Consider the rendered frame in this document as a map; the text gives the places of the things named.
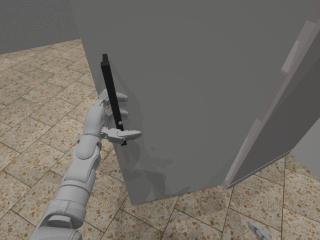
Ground robot left forearm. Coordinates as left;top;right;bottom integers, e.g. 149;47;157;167
28;135;102;240

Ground handle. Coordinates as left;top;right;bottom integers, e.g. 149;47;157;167
100;53;127;146

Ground left robot upper arm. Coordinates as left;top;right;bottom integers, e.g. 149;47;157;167
31;226;82;240

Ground robot right hand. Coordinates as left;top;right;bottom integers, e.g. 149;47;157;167
247;220;272;240

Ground robot left hand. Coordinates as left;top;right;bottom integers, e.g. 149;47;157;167
83;89;142;144

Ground fridge door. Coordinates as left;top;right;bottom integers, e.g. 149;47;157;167
69;0;317;205

